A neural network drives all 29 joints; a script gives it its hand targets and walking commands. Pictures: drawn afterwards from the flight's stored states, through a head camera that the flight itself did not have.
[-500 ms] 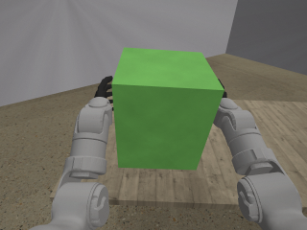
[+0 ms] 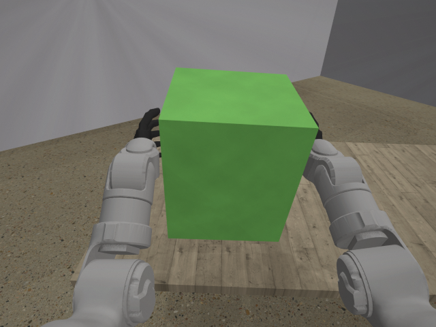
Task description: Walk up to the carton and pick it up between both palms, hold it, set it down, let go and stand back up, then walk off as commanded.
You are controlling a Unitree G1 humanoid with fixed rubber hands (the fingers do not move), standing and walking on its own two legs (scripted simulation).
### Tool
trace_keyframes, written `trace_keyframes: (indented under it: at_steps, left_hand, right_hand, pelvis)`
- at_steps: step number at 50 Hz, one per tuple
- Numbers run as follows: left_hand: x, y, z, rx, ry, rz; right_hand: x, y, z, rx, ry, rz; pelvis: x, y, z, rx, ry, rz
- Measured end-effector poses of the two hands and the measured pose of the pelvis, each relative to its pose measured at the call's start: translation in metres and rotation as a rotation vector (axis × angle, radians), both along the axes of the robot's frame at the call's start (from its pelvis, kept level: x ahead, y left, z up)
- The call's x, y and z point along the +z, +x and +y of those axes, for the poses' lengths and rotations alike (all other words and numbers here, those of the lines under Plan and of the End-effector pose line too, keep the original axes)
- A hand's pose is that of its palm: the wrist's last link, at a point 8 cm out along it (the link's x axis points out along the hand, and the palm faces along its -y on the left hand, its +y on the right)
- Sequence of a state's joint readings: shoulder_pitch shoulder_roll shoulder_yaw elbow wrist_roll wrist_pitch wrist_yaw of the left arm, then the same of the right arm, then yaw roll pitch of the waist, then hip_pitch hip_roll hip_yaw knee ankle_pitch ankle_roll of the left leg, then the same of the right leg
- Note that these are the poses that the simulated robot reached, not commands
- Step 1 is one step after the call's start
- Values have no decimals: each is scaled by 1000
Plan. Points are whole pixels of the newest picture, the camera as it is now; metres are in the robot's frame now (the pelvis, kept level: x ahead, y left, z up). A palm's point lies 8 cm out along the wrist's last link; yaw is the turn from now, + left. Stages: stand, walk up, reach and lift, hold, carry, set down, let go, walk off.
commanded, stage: hold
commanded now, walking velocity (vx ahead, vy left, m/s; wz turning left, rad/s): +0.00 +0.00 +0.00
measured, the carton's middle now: (227, 155) +0.38 +0.01 +0.22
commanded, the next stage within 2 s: set down in 0.36 s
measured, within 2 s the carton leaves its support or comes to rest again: neither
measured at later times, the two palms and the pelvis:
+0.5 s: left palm (144, 144) +0.36 +0.16 +0.24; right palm (310, 144) +0.39 -0.14 +0.24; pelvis +0.00 +0.00 +0.00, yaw +0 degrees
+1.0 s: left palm (148, 154) +0.39 +0.17 +0.21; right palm (297, 152) +0.43 -0.13 +0.20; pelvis +0.02 +0.01 +0.00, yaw +0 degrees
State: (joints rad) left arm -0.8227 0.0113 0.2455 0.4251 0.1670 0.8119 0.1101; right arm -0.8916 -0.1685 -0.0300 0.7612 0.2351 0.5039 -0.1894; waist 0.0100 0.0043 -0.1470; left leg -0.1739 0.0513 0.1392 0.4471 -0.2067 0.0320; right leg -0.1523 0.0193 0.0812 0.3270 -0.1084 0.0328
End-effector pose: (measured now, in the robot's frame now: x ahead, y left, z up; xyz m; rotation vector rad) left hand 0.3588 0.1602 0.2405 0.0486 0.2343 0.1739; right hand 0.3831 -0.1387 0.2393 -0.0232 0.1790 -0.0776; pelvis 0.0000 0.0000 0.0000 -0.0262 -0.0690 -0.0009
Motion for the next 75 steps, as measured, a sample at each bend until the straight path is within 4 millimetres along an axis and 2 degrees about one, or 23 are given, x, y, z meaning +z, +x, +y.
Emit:
trace_keyframes:
  at_steps: [20, 30, 42, 50, 59, 75]
  left_hand:
    - [0, 1, 0, 0, 0, -3]
    - [6, 10, 3, -6, 18, -79]
    - [-16, 35, 6, -5, 30, -50]
    - [-35, 35, 6, 29, 21, -30]
    - [-56, 25, 5, 51, 24, 3]
    - [-60, 16, -1, 54, 33, 4]
  right_hand:
    - [0, 1, 0, 0, 0, -3]
    - [5, 10, 3, 7, -23, -84]
    - [-21, 35, 6, 14, -28, -68]
    - [-38, 45, 7, 39, -5, -66]
    - [-58, 42, 7, 60, 9, -45]
    - [-67, 32, 0, 71, -3, -50]
  pelvis:
    - [0, 0, 0, 0, 0, 1]
    - [0, 4, 2, 1, 0, 6]
    - [1, 14, 4, 1, -2, 19]
    - [1, 20, 5, 5, -5, 22]
    - [1, 19, 4, 10, -6, 18]
    - [0, 10, 0, 11, -1, -2]
